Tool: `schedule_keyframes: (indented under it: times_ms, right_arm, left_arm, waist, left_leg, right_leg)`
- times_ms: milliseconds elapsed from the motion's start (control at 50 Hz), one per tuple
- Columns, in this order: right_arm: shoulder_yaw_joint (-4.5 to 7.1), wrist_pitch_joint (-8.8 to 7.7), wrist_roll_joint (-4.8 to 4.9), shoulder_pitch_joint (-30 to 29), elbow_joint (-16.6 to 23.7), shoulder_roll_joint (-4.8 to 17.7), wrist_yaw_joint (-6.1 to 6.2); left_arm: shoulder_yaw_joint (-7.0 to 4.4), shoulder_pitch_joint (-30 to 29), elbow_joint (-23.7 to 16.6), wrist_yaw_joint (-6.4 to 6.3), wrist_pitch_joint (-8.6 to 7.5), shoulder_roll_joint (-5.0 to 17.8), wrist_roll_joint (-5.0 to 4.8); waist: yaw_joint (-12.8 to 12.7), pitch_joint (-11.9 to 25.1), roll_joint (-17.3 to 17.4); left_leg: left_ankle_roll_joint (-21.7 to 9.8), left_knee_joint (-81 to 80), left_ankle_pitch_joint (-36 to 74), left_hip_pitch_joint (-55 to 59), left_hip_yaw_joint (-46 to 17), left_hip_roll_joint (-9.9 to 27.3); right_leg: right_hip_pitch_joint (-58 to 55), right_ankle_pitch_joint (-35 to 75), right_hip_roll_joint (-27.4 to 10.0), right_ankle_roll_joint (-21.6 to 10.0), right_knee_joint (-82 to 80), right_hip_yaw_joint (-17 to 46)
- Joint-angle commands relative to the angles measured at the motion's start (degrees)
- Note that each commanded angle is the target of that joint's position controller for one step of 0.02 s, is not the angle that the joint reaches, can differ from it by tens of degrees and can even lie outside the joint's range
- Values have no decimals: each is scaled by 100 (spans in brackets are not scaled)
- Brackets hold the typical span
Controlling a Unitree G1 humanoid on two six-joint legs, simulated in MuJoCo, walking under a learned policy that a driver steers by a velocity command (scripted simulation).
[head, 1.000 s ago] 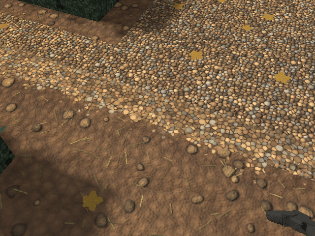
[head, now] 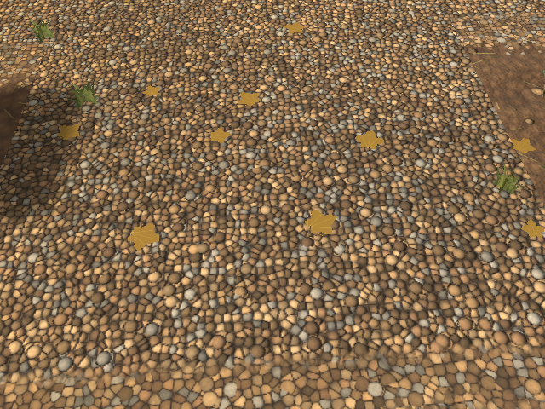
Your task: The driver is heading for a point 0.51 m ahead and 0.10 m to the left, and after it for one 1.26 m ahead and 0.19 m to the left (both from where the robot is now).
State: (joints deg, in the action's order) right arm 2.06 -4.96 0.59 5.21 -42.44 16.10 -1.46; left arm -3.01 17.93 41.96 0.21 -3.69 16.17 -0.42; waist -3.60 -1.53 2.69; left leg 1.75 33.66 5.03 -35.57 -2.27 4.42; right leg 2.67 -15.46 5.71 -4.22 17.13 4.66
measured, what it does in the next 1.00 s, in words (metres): walks ahead, turning left: left foot, then right foot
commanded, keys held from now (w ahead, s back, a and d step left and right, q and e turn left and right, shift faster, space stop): w+q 0.44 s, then w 0.04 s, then no key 0.48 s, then e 0.04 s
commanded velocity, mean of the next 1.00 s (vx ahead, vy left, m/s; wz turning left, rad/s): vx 0.35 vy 0.00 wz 0.26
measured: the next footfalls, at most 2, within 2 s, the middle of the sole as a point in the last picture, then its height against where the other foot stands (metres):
left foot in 0.12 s outside the picture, level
right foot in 0.62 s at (305, 372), level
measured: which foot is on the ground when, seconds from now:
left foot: up 0.00-0.10, down 0.12-0.62, up 0.64-0.92, down 0.94-1.00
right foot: down 0.00-0.12, up 0.14-0.60, down 0.62-1.00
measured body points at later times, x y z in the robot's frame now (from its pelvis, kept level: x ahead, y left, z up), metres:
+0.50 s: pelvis +0.28 +0.07 +0.00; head +0.31 +0.10 +0.45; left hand +0.45 +0.36 -0.08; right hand +0.38 -0.20 -0.11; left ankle +0.21 +0.13 -0.74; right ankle +0.50 -0.06 -0.69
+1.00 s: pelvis +0.45 +0.09 -0.01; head +0.46 +0.10 +0.44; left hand +0.49 +0.36 -0.13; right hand +0.65 -0.13 -0.12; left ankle +0.43 +0.23 -0.74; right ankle +0.53 +0.00 -0.74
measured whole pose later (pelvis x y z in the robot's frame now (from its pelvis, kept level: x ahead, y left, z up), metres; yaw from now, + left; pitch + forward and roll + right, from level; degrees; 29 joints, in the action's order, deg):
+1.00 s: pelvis +0.45 +0.09 -0.01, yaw +19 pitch -1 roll -1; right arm 1.8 2.3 -1.3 12.6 -43.8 14.7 1.8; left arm -0.7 9.9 46.7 1.2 -1.5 13.2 1.1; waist -0.8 -1.8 0.1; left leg 2.0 31.5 -14.6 -16.4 -4.1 2.0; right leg 16.7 -10.9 2.3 -1.0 28.2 -0.2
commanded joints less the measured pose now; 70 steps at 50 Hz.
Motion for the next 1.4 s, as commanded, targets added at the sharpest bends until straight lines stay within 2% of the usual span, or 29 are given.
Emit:
schedule_keyframes:
  times_ms: [20, 80, 120, 140, 160, 200, 240, 320, 440, 540, 600, 620, 640, 660, 680, 700, 760, 840, 920, 960, 980, 1020, 1120, 1220, 1260, 1300, 1320, 1360, 1400]
  right_arm:
    - [107, -124, 46, -750, 607, 539, -96]
    - [163, -118, 51, -293, 555, 666, -166]
    - [372, -88, 7, 1023, 197, 1021, -118]
    - [483, -61, 10, 1765, 141, 1475, -89]
    - [497, -59, 45, 1939, 61, 1604, -140]
    - [337, -24, 74, 1554, 203, 944, -92]
    - [292, 16, -11, 1133, 335, 853, -55]
    - [279, 34, 2, 1060, 396, 831, 53]
    - [339, 151, 80, 1531, 171, 991, 238]
    - [289, 291, 53, 1960, -88, 834, 313]
    - [281, 361, 12, 1679, -34, 811, 353]
    - [243, 343, -19, 1539, 69, 725, 336]
    - [149, 290, -121, 1776, 188, 478, 313]
    - [59, 260, -45, 2730, -55, 298, 265]
    - [168, 296, 21, 2736, -152, 848, 240]
    - [236, 378, 58, 2039, -34, 1009, 262]
    - [203, 649, -38, 1519, 111, 626, 333]
    - [89, 648, -97, 1650, -10, 262, 350]
    - [128, 698, -189, 1333, -6, 372, 311]
    - [159, 696, -254, 990, 247, 715, 360]
    - [234, 690, -192, 832, 127, 939, 368]
    - [173, 594, -233, 775, 127, 554, 349]
    - [343, 502, -107, 1096, 150, 860, 496]
    - [408, 580, -43, 634, 368, 872, 627]
    - [435, 589, -4, 492, 398, 876, 630]
    - [371, 567, -156, 245, 645, 589, 610]
    - [331, 536, -146, 94, 711, 481, 591]
    - [356, 540, -54, 386, 547, 548, 543]
    - [397, 516, -101, 365, 505, 644, 571]
  left_arm:
    - [-281, 339, -37, -31, -31, 981, -2]
    - [-320, 150, 15, -83, 38, 1070, 1]
    - [-265, -3, -72, -139, 104, 975, 48]
    - [-153, 277, -229, -179, 74, 732, 206]
    - [-18, 807, -293, -98, -61, 274, 163]
    - [-114, -296, -482, 22, -280, 908, -123]
    - [-123, -696, -592, -9, -359, 832, 84]
    - [-119, -513, -612, -44, -219, 635, 159]
    - [-22, -1667, -872, -36, -237, 352, 115]
    - [-44, -2169, -968, 119, -372, 419, 121]
    - [-134, -1520, -772, 121, -445, 574, 191]
    - [-177, -980, -673, 94, -479, 739, 262]
    - [-241, -324, -615, 60, -477, 1116, 383]
    - [-234, 68, -417, 87, -339, 989, 261]
    - [-190, 106, -425, 112, -241, 732, 55]
    - [-126, -330, -488, 95, -177, 555, 23]
    - [45, -1300, -449, 119, -59, 288, 161]
    - [-35, -1355, -242, 92, 19, 496, 177]
    - [46, -1359, -71, 76, 115, 408, 87]
    - [127, -1035, 79, 112, 112, 252, 196]
    - [116, -790, 103, 102, 138, 223, 153]
    - [67, -1074, 113, 39, 191, 435, 89]
    - [-58, -1006, -20, -14, 245, 523, -19]
    - [-146, -775, -134, 102, 391, 417, -14]
    - [-200, -644, -138, 130, 442, 494, -11]
    - [-424, -382, -217, 76, 436, 1309, 75]
    - [-343, -27, -194, 78, 342, 1179, 177]
    - [-309, -518, -361, 26, 215, 1071, 54]
    - [-278, -815, -413, -92, 298, 981, -66]
  waist:
    - [-176, -211, -718]
    - [131, 13, -794]
    - [789, 922, -542]
    - [881, 1618, 336]
    - [560, 1977, 1619]
    - [891, 951, 427]
    - [633, 377, -261]
    - [343, 322, 96]
    - [720, 128, 170]
    - [909, 92, 262]
    - [490, 429, 397]
    - [213, 906, 315]
    - [125, 1743, -526]
    - [226, 2599, -1823]
    - [158, 2543, -1182]
    - [96, 1694, -767]
    - [568, 555, -731]
    - [594, 891, -1090]
    - [630, 727, -852]
    - [432, 326, -336]
    - [168, 155, 380]
    - [399, -132, 263]
    - [505, 285, 362]
    - [338, 472, 709]
    - [243, 366, 311]
    - [149, 339, -1854]
    - [-64, 744, -1727]
    - [216, 841, -756]
    - [320, 812, -637]
  left_leg:
    - [-288, -231, -309, -242, 35, -32]
    - [-602, -335, -1031, 309, 207, -272]
    - [-914, -437, -728, 2331, 331, -563]
    - [-1415, -374, -510, 3986, -1292, 493]
    - [-2265, -1285, -1957, 5467, -4088, 1395]
    - [-1854, -1767, -2789, 4742, -3498, 1191]
    - [-1735, -1897, -1549, 3556, -2637, 814]
    - [-1789, -2125, -249, 2792, -1917, 453]
    - [-1399, -2025, -243, 2322, -1431, -4]
    - [-1175, -1364, 434, 3017, -1648, 173]
    - [-898, -403, 1779, 3371, -1708, 87]
    - [-701, 304, 1774, 3071, -1583, -146]
    - [-413, 1785, -69, 1869, -1387, -562]
    - [-44, 3433, -4470, 613, -998, -1240]
    - [9, 3919, -4533, 310, -1158, -882]
    - [117, 4042, -4126, 95, -970, -706]
    - [251, 2660, -3478, 892, -524, -197]
    - [290, 910, -2542, 2148, -91, -263]
    - [2, -455, -1270, 3061, -10, -313]
    - [-311, -922, -1097, 3061, -668, 297]
    - [-488, -938, -2391, 2346, -591, 222]
    - [-344, -1074, -2895, 1948, -410, -17]
    - [-586, -758, -999, 2604, -554, 422]
    - [-1106, -667, 361, 2592, -1000, 1396]
    - [-720, -246, -361, 2044, -441, 1016]
    - [200, 1905, -3004, 454, 608, -677]
    - [187, 3073, -4432, -94, -169, -714]
    - [156, 3712, -3959, -249, -474, -508]
    - [222, 3184, -3354, 8, -467, -384]
  right_leg:
    - [-330, 1696, -1885, -774, -348, 655]
    - [-711, 3294, -1930, -548, 205, 354]
    - [-238, 4611, -1447, -242, 1963, -213]
    - [1113, 2724, -997, 55, 3826, -519]
    - [3286, -1523, -13, 412, 5370, -259]
    - [4191, -970, -580, 268, 5651, 250]
    - [3848, -360, -913, 300, 4900, 138]
    - [3380, -36, -994, 607, 4022, -17]
    - [2980, 1823, -646, 855, 1917, -108]
    - [2668, 2143, -420, 601, 1001, -154]
    - [1837, 2155, -331, 246, 516, -284]
    - [766, 3224, -707, -7, 511, -104]
    - [-1151, 5591, -1849, -616, 1207, 907]
    - [-2506, 6433, -3113, -1657, 1334, 2477]
    - [-2147, 4874, -3040, -1545, 1119, 2765]
    - [-1343, 4012, -2704, -1273, 862, 2219]
    - [936, 2921, -1901, -842, 153, 1114]
    - [1375, 3336, -1624, -884, 63, 474]
    - [1859, 310, -1397, -467, 31, 432]
    - [2225, -1183, -972, 109, 253, 249]
    - [1909, -925, -667, 255, 340, -81]
    - [1753, -455, -612, 299, 671, -100]
    - [2153, 895, -451, 187, 1686, -128]
    - [2257, -381, -544, 191, 2516, -441]
    - [1640, 424, -584, -24, 1760, -300]
    - [659, 2653, -1862, -1142, 395, 2470]
    - [28, 3007, -2311, -1542, 233, 3052]
    - [-15, 3253, -2147, -1291, 541, 2438]
    - [234, 2988, -1807, -974, 513, 1970]
Over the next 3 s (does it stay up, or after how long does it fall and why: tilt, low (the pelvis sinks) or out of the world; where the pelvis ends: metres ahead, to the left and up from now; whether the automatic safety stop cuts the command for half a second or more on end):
stays up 0.83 0.07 0.00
